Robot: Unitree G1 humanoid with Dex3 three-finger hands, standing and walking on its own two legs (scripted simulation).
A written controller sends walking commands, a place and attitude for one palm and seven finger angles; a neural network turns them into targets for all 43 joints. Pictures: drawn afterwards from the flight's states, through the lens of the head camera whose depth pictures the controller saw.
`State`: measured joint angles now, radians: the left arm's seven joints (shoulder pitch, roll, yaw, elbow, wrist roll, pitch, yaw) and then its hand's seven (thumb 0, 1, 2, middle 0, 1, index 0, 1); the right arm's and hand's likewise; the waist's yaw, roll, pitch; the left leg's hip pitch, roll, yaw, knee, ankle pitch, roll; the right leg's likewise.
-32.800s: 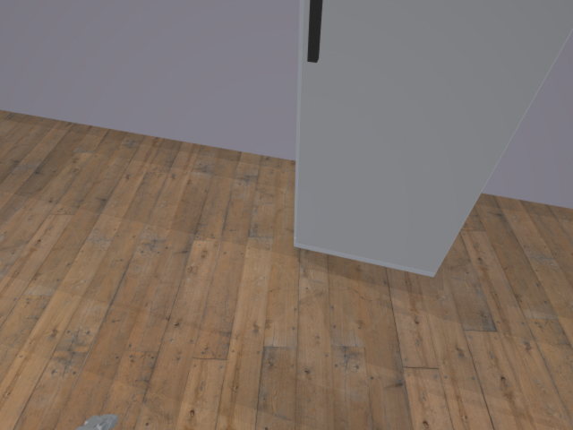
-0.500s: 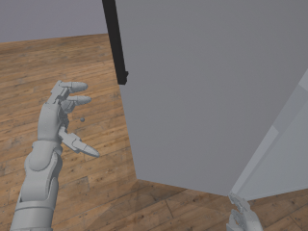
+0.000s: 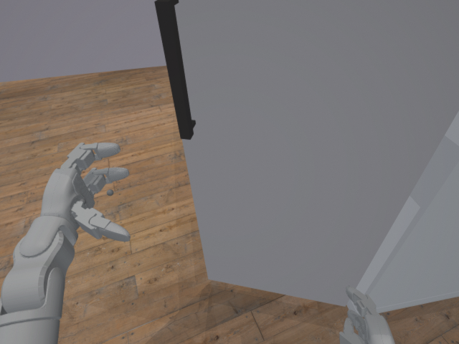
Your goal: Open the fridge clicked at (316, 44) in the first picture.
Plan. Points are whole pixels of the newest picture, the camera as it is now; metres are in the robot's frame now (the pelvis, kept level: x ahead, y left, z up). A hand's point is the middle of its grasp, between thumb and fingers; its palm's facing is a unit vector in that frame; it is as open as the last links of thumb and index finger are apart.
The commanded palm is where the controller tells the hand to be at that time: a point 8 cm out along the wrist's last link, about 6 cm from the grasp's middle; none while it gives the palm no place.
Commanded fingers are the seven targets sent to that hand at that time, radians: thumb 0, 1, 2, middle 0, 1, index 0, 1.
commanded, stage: draw the hand back to the body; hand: left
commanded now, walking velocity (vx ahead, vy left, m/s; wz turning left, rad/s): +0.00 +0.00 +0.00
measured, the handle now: (181, 75) +0.54 +0.16 +0.25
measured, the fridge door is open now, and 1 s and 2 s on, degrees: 68 68 68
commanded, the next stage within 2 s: step back with the hand held close in 1.36 s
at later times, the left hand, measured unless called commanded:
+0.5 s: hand (68, 219) +0.23 +0.26 +0.17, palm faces +0.40 -0.88 -0.26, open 13.5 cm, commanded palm +0.18 +0.29 +0.18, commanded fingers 0.00 0.07 0.50 -0.23 -0.79 -0.23 -0.79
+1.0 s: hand (44, 236) +0.20 +0.29 +0.16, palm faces +0.47 -0.80 -0.38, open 8.6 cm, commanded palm +0.15 +0.32 +0.18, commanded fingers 0.00 0.90 0.90 -0.20 -0.30 -0.20 -0.30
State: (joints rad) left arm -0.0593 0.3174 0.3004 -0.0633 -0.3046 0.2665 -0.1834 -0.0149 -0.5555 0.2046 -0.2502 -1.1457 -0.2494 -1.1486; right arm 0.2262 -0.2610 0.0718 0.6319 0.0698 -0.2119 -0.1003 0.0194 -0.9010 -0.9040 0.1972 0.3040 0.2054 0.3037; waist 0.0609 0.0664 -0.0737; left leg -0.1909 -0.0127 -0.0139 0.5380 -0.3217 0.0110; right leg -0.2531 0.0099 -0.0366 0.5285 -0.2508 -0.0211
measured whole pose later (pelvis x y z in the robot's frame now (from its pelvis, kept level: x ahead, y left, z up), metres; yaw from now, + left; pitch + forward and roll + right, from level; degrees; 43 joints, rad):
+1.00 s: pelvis +0.01 +0.01 +0.01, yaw +0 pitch -4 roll -1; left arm 0.40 0.36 0.34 -0.33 -0.08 -0.07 0.08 0.00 0.61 0.77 -0.22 -0.46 -0.22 -0.46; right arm 0.21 -0.23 0.02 0.64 0.00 -0.13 -0.07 0.02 -0.90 -0.90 0.20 0.30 0.21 0.30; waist 0.08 0.06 0.00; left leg -0.08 -0.03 -0.02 0.44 -0.29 0.03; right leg -0.14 0.00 -0.04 0.43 -0.22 0.00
